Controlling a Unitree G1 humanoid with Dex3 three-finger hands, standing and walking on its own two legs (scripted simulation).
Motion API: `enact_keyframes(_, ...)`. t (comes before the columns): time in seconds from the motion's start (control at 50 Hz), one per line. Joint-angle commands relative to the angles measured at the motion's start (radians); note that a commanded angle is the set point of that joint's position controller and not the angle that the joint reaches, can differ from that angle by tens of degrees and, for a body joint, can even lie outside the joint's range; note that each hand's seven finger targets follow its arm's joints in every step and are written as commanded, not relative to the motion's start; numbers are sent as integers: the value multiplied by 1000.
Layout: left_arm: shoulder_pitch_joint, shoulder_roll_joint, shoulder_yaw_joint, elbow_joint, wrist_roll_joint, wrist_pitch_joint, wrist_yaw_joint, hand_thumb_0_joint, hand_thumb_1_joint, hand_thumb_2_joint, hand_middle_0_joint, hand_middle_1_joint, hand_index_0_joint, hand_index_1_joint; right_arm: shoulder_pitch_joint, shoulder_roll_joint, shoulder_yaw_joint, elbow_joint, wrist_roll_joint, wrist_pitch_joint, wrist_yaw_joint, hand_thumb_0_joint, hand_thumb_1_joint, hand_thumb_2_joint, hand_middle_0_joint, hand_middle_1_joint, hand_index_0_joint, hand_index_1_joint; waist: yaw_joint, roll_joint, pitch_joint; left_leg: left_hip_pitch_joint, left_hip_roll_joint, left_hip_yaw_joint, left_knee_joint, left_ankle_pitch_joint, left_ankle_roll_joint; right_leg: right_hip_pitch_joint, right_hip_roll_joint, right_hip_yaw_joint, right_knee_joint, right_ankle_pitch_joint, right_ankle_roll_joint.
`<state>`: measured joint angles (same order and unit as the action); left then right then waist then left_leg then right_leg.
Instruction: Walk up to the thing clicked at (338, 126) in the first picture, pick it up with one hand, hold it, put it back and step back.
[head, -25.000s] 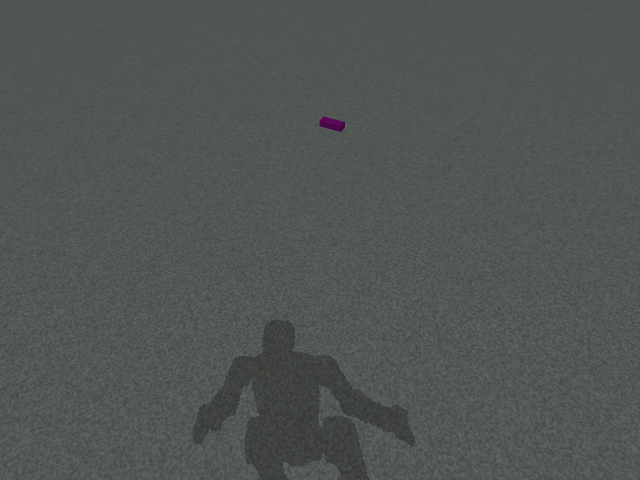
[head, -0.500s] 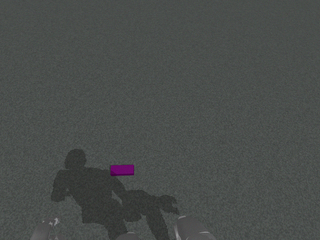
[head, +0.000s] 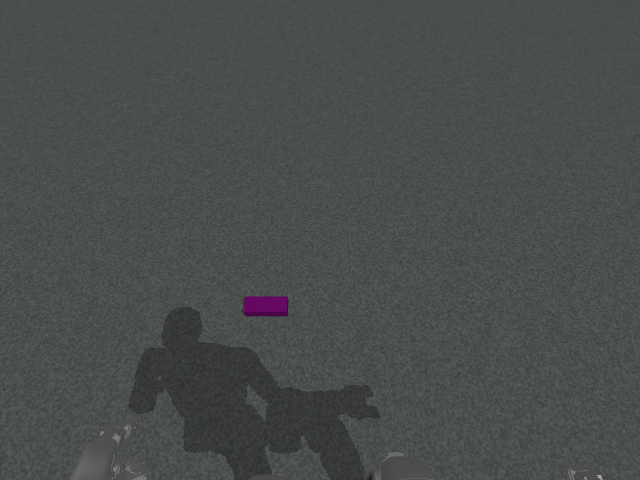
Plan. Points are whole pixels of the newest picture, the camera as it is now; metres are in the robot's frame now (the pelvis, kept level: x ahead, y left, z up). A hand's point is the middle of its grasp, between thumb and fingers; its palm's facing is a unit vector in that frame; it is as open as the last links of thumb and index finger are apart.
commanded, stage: walk up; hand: left
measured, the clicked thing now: (266, 306) +0.67 +0.21 -0.73
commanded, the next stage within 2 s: stand in 1.46 s
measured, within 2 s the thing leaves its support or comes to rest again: neither
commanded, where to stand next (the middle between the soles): +0.28 -0.02 m, yaw +0 degrees
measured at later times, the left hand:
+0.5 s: hand out of the picture -0.07 +0.23 -0.12, palm faces -0.01 -0.92 -0.39, open 7.4 cm
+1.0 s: hand out of the picture +0.00 +0.23 -0.13, palm faces +0.01 -0.93 -0.37, open 7.3 cm
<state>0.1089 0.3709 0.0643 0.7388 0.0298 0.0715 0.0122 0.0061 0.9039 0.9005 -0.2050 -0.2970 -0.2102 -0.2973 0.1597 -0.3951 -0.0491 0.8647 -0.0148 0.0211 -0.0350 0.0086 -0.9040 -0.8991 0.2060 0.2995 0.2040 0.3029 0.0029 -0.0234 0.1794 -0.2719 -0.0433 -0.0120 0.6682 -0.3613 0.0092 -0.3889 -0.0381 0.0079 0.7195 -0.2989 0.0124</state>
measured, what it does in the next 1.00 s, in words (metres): steps on the spot: right foot, then left foot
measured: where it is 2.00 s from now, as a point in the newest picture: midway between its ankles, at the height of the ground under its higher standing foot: outside the picture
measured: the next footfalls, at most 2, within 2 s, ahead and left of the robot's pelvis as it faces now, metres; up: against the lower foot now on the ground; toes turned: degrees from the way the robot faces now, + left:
right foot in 0.32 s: -0.04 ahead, -0.17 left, +0.00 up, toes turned -1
left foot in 0.62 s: -0.02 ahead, +0.09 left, +0.00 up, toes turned -3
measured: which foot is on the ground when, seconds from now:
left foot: down 0.00-0.36, up 0.38-0.60, down 0.62-1.00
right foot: down 0.00-0.02, up 0.04-0.30, down 0.32-1.00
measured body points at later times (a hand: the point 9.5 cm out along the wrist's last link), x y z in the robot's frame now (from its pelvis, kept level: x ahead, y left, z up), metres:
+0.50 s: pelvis -0.10 -0.03 +0.02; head -0.09 -0.05 +0.47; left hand -0.07 +0.28 -0.10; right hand -0.05 -0.36 -0.11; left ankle -0.05 +0.10 -0.68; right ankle -0.14 -0.16 -0.72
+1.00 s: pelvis -0.09 -0.04 +0.01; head -0.08 -0.04 +0.46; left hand -0.01 +0.28 -0.10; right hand +0.00 -0.34 -0.11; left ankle -0.06 +0.09 -0.71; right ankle -0.08 -0.17 -0.72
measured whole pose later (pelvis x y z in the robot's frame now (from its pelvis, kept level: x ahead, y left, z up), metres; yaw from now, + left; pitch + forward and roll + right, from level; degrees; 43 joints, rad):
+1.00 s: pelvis -0.09 -0.04 +0.01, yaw +0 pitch -3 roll -1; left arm 0.17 0.36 0.05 1.00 0.02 -0.02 0.00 0.01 0.91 0.90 -0.20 -0.30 -0.21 -0.30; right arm 0.17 -0.36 -0.04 0.99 -0.01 0.00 0.00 0.01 -0.90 -0.90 0.21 0.30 0.20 0.30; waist 0.01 0.02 0.06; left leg -0.27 0.00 -0.06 0.60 -0.31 0.00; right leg -0.21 -0.01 0.00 0.56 -0.30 0.01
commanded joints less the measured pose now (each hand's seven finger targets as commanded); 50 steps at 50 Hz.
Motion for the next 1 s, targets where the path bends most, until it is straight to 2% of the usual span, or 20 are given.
enact_keyframes(0.0,-21,191,59,-84,-14,-3,14,0,900,900,-200,-300,-200,-300,52,-375,-99,-82,-23,-30,3,0,-900,-900,200,300,200,300,-36,237,-258,56,464,-496,-316,524,253,-57,112,87,322,-336,-30)
enact_keyframes(0.02,-49,218,74,-71,3,0,23,0,900,900,-200,-300,-200,-300,43,-379,-109,-89,-24,-32,0,0,-900,-900,200,300,200,300,-52,205,-218,-54,508,-569,-341,477,312,-28,120,192,492,-372,-28)
enact_keyframes(0.06,34,209,78,-20,-16,2,17,0,900,900,-200,-300,-200,-300,-54,-279,-78,-93,-24,-37,-11,0,-900,-900,200,300,200,300,31,90,-184,1,362,-320,-281,486,232,-93,133,241,597,-259,-34)
enact_keyframes(0.1,102,219,87,11,-12,-8,5,0,900,900,-200,-300,-200,-300,-50,-249,-75,-98,-23,-43,-12,0,-900,-900,200,300,200,300,42,131,-180,-11,315,-237,-264,367,205,-66,119,195,562,-185,-19)
enact_keyframes(0.22,78,203,63,49,-4,-53,-29,0,900,900,-200,-300,-200,-300,9,-254,-81,-90,-39,-35,21,0,-900,-900,200,300,200,300,-46,243,-194,62,254,-225,-343,-238,181,71,75,23,2,-275,13)
enact_keyframes(0.28,238,175,69,153,1,-73,-21,0,900,900,-200,-300,-200,-300,-24,-268,-84,-92,-34,-10,31,0,-900,-900,200,300,200,300,37,224,-174,-84,234,-171,-275,-252,141,294,84,-48,-342,-98,-42)
enact_keyframes(0.3,247,204,81,170,12,-83,-16,0,900,900,-200,-300,-200,-300,-1,-212,-69,-92,-28,-7,31,0,-900,-900,200,300,200,300,40,111,-160,-179,181,-131,-142,-229,89,369,56,42,-406,-95,-60)
enact_keyframes(0.34,147,361,108,110,32,-91,-11,0,900,900,-200,-300,-200,-300,-57,-158,-51,-111,-12,-11,21,0,-900,-900,200,300,200,300,69,-179,-68,-288,19,-104,163,-211,-19,68,-322,580,-577,-636,-220)
enact_keyframes(0.36,54,357,104,82,26,-97,-11,0,900,900,-200,-300,-200,-300,-52,-216,-70,-89,-9,-15,21,0,-900,-900,200,300,200,300,35,-119,28,-219,60,-160,255,-163,-30,-78,-351,589,-583,-659,-250)
enact_keyframes(0.42,32,246,80,95,13,-123,-5,0,900,900,-200,-300,-200,-300,39,-176,-54,-26,4,-35,32,0,-900,-900,200,300,200,300,-1,-94,-54,-208,25,-133,204,-34,-26,146,-180,278,-476,-186,-153)
enact_keyframes(0.5,124,259,81,111,11,-123,-11,0,900,900,-200,-300,-200,-300,-9,-167,-44,-31,-8,-48,45,0,-900,-900,200,300,200,300,62,-164,-70,-191,40,-45,36,-74,-23,273,-193,217,-415,38,-166)
enact_keyframes(0.56,93,258,67,105,-4,-109,-13,0,900,900,-200,-300,-200,-300,28,-152,-48,-2,-7,-63,44,0,-900,-900,200,300,200,300,24,-147,-99,-21,18,29,-154,27,-6,224,-178,144,-317,240,-154)
enact_keyframes(0.6,90,201,35,95,-12,-101,-14,0,900,900,-200,-300,-200,-300,111,-169,-63,27,-11,-75,33,0,-900,-900,200,300,200,300,-23,-65,-178,218,45,-42,-272,183,24,122,-110,57,-140,311,-99)
enact_keyframes(0.62,89,140,19,86,-26,-98,-15,0,900,900,-200,-300,-200,-300,138,-236,-76,30,-19,-82,27,0,-900,-900,200,300,200,300,-31,149,-241,277,251,-352,-341,188,101,8,8,-29,41,115,-39)
enact_keyframes(0.64,71,185,40,104,-33,-85,-6,0,900,900,-200,-300,-200,-300,138,-297,-86,24,-12,-81,30,0,-900,-900,200,300,200,300,-27,155,-227,160,369,-517,-385,-6,223,14,40,7,119,-301,-41)
enact_keyframes(0.66,66,218,43,111,-27,-81,-5,0,900,900,-200,-300,-200,-300,127,-290,-88,27,-11,-81,30,0,-900,-900,200,300,200,300,-23,110,-188,97,367,-513,-404,-99,247,15,15,72,186,-323,-46)
enact_keyframes(0.84,146,179,42,214,-6,-109,-5,0,900,900,-200,-300,-200,-300,-43,-170,-37,5,5,-51,32,0,-900,-900,200,300,200,300,46,124,-190,-118,187,-173,-224,48,68,335,31,-5,-304,70,-34)
enact_keyframes(0.88,105,281,56,200,8,-123,3,0,900,900,-200,-300,-200,-300,-53,-109,-22,5,14,-44,31,0,-900,-900,200,300,200,300,35,-91,-160,-181,45,-94,-42,-68,-2,248,-193,347,-462,-144,-120)
enact_keyframes(0.9,-6,305,55,174,5,-123,-2,0,900,900,-200,-300,-200,-300,-9,-127,-28,39,8,-39,27,0,-900,-900,200,300,200,300,0,-107,-122,-62,38,-71,37,-142,-14,93,-281,395,-468,-215,-188)
enact_keyframes(0.98,-79,208,23,180,-16,-123,-2,0,900,900,-200,-300,-200,-300,6,-140,-25,101,1,-60,29,0,-900,-900,200,300,200,300,-26,-58,-169,95,110,-119,-214,259,17,122,-121,131,-320,185,-79)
